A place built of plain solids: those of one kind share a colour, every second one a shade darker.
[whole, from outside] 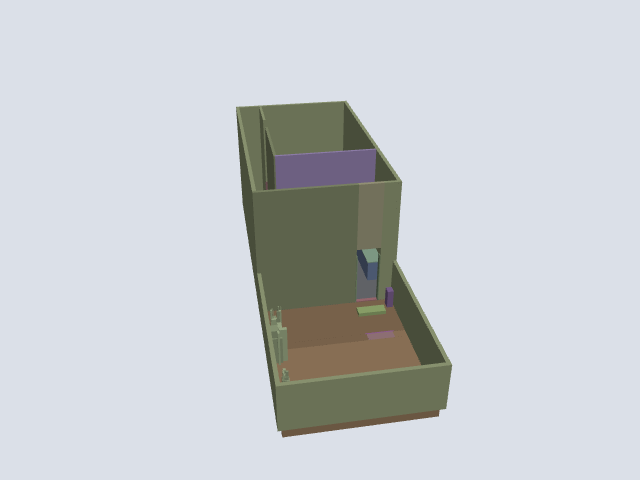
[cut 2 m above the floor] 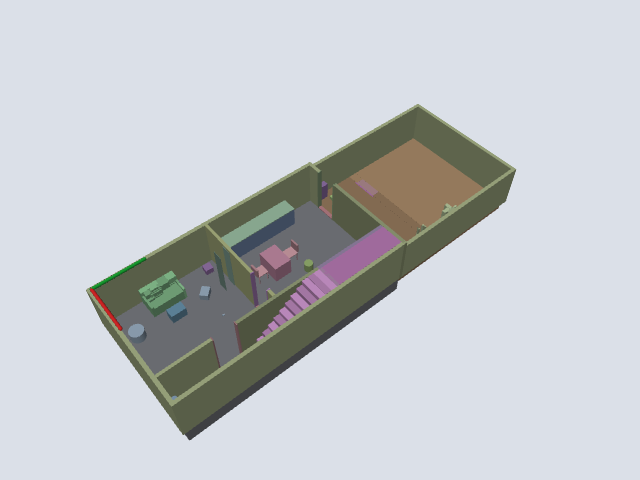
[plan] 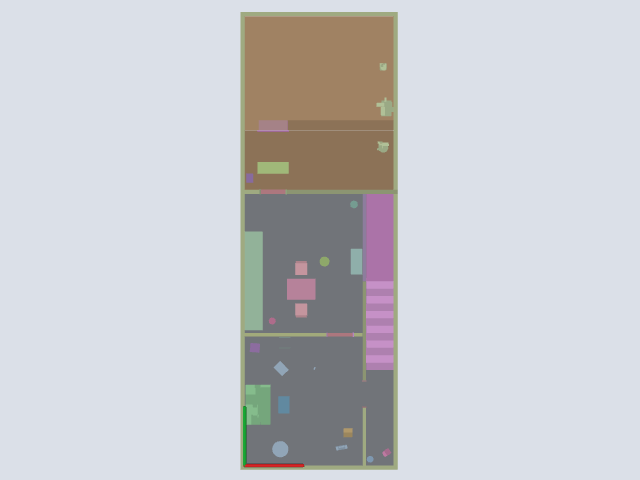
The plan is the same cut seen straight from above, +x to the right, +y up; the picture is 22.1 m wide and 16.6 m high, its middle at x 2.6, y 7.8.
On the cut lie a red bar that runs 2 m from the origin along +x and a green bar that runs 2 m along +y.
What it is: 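A terraced town house, two up and two down, 5.1 m between the party walls, 9.4 m deep; a hall 0.95 m wide; a stair of 13 risers of 198 mm on goings of 255 mm, 0.95 m wide, straight between the party wall and the hall's partition, arriving straight on the upper floor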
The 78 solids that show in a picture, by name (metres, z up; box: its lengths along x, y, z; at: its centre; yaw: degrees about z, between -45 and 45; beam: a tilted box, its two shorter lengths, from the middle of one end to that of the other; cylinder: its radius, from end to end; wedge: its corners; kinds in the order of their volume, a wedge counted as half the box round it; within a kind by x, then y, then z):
{
 "wall_1": {"box": [0.15, 9.69, 5.22], "at": [-0.07, 4.7, 2.56]},
 "wall_2": {"box": [0.15, 6.3, 1.85], "at": [-0.07, 12.54, 0.88]},
 "wall_3": {"box": [0.66, 0.15, 5.22], "at": [0.18, 9.47, 2.56]},
 "wall_4": {"box": [5.44, 0.15, 5.22], "at": [2.57, -0.07, 2.56]},
 "wall_5": {"box": [5.44, 0.15, 1.85], "at": [2.57, 15.62, 0.88]},
 "wall_6": {"box": [3.84, 0.15, 5.22], "at": [3.37, 9.47, 2.56]},
 "wall_7": {"box": [0.12, 2.0, 5.22], "at": [4.13, 1.0, 2.56]},
 "wall_8": {"box": [0.12, 3.42, 5.22], "at": [4.13, 4.66, 2.56]},
 "wall_9": {"box": [0.15, 9.69, 5.22], "at": [5.22, 4.7, 2.56]},
 "wall_10": {"box": [0.15, 6.3, 1.85], "at": [5.22, 12.54, 0.88]},
 "ground_1": {"box": [0.48, 0.35, 0.5], "at": [0.24, 11.77, -0.25]},
 "ground_2": {"box": [5.14, 2.06, 0.5], "at": [2.57, 10.56, -0.25]},
 "ground_3": {"box": [5.14, 3.6, 0.5], "at": [2.57, 13.74, -0.25]},
 "ground_4": {"box": [3.66, 0.35, 0.5], "at": [3.31, 11.77, -0.25]},
 "under_landing_1": {"box": [0.95, 3.02, 2.55], "at": [4.67, 7.88, 1.23]},
 "tread_1": {"box": [0.95, 0.26, 0.25], "at": [4.67, 3.43, 0.07]},
 "tread_2": {"box": [0.95, 0.26, 0.45], "at": [4.67, 3.69, 0.17]},
 "tread_3": {"box": [0.95, 0.26, 0.64], "at": [4.67, 3.94, 0.27]},
 "tread_4": {"box": [0.95, 0.26, 0.84], "at": [4.67, 4.2, 0.37]},
 "tread_5": {"box": [0.95, 0.26, 1.04], "at": [4.67, 4.45, 0.47]},
 "tread_6": {"box": [0.95, 0.26, 1.24], "at": [4.67, 4.71, 0.57]},
 "tread_7": {"box": [0.95, 0.26, 1.44], "at": [4.67, 4.97, 0.67]},
 "tread_8": {"box": [0.95, 0.26, 1.63], "at": [4.67, 5.22, 0.77]},
 "tread_9": {"box": [0.95, 0.26, 1.83], "at": [4.67, 5.48, 0.87]},
 "tread_10": {"box": [0.95, 0.26, 2.03], "at": [4.67, 5.73, 0.96]},
 "tread_11": {"box": [0.95, 0.26, 2.23], "at": [4.67, 5.99, 1.06]},
 "tread_12": {"box": [0.95, 0.26, 2.43], "at": [4.67, 6.24, 1.16]},
 "kitchen_run_units_1": {"box": [0.6, 3.41, 0.91], "at": [0.3, 6.39, 0.41]},
 "bedroom_front_wall_1": {"box": [4.13, 0.12, 2.7], "at": [2.07, 6.31, 3.82]},
 "kitchen_wall_1": {"box": [2.82, 0.12, 2.52], "at": [1.41, 4.52, 1.21]},
 "kitchen_wall_2": {"box": [0.3, 0.12, 2.52], "at": [3.92, 4.52, 1.21]},
 "partition_low_beyond_1": {"box": [0.12, 3.02, 2.52], "at": [4.13, 7.88, 1.21]},
 "slotfit_sofa_1": {"box": [0.2, 0.35, 0.8], "at": [0.12, 1.58, 0.35]},
 "slotfit_sofa_2": {"box": [0.33, 0.34, 0.8], "at": [0.18, 2.63, 0.35]},
 "slotfit_sofa_3": {"box": [0.38, 0.35, 0.8], "at": [0.21, 2.28, 0.35]},
 "slotfit_sofa_4": {"box": [0.42, 0.35, 0.8], "at": [0.23, 1.93, 0.35]},
 "slotfit_sofa_5": {"box": [0.23, 0.28, 0.8], "at": [0.33, 1.62, 0.35]},
 "slotfit_sofa_6": {"box": [0.35, 0.33, 0.59], "at": [0.37, 1.57, 0.25]},
 "slotfit_sofa_7": {"box": [0.55, 1.2, 0.49], "at": [0.62, 2.11, 0.2]},
 "slotfit_sofa_8": {"box": [0.34, 0.1, 0.59], "at": [0.72, 1.46, 0.25]},
 "slotfit_sofa_9": {"box": [0.34, 0.09, 0.59], "at": [0.72, 2.75, 0.25]},
 "kitchen_table_1": {"box": [0.99, 0.72, 0.79], "at": [1.95, 6.1, 0.35]},
 "own_plant_yard_1": {"box": [0.28, 0.15, 1.43], "at": [4.69, 12.48, 0.66]},
 "own_plant_yard_2": {"box": [0.15, 0.3, 1.43], "at": [4.78, 12.25, 0.66]},
 "own_plant_yard_3": {"box": [0.07, 0.16, 1.43], "at": [4.86, 12.66, 0.66]},
 "own_plant_yard_4": {"box": [0.2, 0.12, 0.85], "at": [4.87, 11.11, 0.37]},
 "own_plant_yard_5": {"box": [0.35, 0.55, 1.12], "at": [4.9, 12.35, 0.51]},
 "own_plant_yard_6": {"box": [0.28, 0.17, 1.43], "at": [4.96, 12.49, 0.66]},
 "own_plant_yard_7": {"box": [0.29, 0.17, 1.43], "at": [5.0, 12.31, 0.66]},
 "back_wall_over_door_1": {"box": [0.96, 0.15, 2.74], "at": [0.98, 9.47, 3.8]},
 "slotfit_kitchen_wall_table_1": {"box": [0.4, 0.89, 0.9], "at": [3.86, 7.05, 0.4]},
 "tread_head_1": {"box": [0.95, 0.12, 2.55], "at": [4.67, 6.43, 1.23]},
 "clutter_front_1": {"cylinder": 0.28, "from": [1.23, 0.56, -0.05], "to": [1.23, 0.56, 0.4]},
 "clutter_front_2": {"box": [0.33, 0.43, 0.32], "at": [1.26, 3.35, 0.11], "yaw": 44.3},
 "slotfit_low_table_1": {"box": [0.39, 0.6, 0.45], "at": [1.35, 2.1, 0.17]},
 "yard_feature_fill_1": {"box": [1.0, 0.35, 0.3], "at": [0.98, 11.77, -0.15]},
 "yard_step_1": {"box": [1.09, 0.41, 0.2], "at": [0.98, 10.29, 0.05]},
 "kitchen_run_worktop_1": {"box": [0.62, 3.41, 0.04], "at": [0.31, 6.39, 0.88]},
 "own_bin_1": {"box": [0.24, 0.32, 0.79], "at": [0.17, 9.94, 0.35]},
 "own_basket_passage_1": {"cylinder": 0.17, "from": [2.76, 7.05, -0.05], "to": [2.76, 7.05, 0.37]},
 "side_chair_1": {"box": [0.38, 0.08, 0.38], "at": [1.95, 5.16, 0.65]},
 "side_chair_2": {"box": [0.42, 0.42, 0.04], "at": [1.95, 5.4, 0.43]},
 "side_chair_3": {"box": [0.42, 0.42, 0.04], "at": [1.95, 6.8, 0.43]},
 "side_chair_4": {"box": [0.38, 0.08, 0.38], "at": [1.95, 7.04, 0.65]},
 "doorframe_back_1": {"box": [0.042, 0.19, 2.15], "at": [0.53, 9.47, 1.02]},
 "doorframe_back_2": {"box": [0.042, 0.19, 2.15], "at": [1.43, 9.47, 1.02]},
 "slotfit_storage_1": {"box": [0.2, 0.02, 1.99], "at": [1.28, 4.06, 0.94]},
 "slotfit_storage_2": {"box": [0.2, 0.02, 1.99], "at": [1.28, 4.44, 0.94]},
 "slotfit_storage_3": {"box": [0.2, 0.02, 1.99], "at": [1.48, 4.06, 0.94]},
 "slotfit_storage_4": {"box": [0.2, 0.02, 1.99], "at": [1.48, 4.44, 0.94]},
 "box_cardboard_1": {"box": [0.34, 0.32, 0.29], "at": [0.35, 4.07, 0.09], "yaw": -4.5},
 "doorframe_front_room_1": {"box": [0.16, 0.041, 2.15], "at": [4.13, 2.02, 1.02]},
 "doorframe_front_room_2": {"box": [0.16, 0.041, 2.15], "at": [4.13, 2.93, 1.02]},
 "threshold_1": {"box": [0.94, 0.16, 0.08], "at": [0.98, 9.47, -0.01]},
 "threshold_2": {"box": [0.95, 0.13, 0.07], "at": [3.3, 4.52, -0.01]},
 "own_bin_waste_kitchen_1": {"cylinder": 0.13, "from": [3.77, 9.03, -0.05], "to": [3.77, 9.03, 0.32]},
 "yard_feature_wall_1": {"box": [1.1, 0.05, 0.3], "at": [0.98, 11.57, -0.15]},
 "doorframe_kitchen_1": {"box": [0.041, 0.16, 2.15], "at": [2.84, 4.52, 1.02]}
}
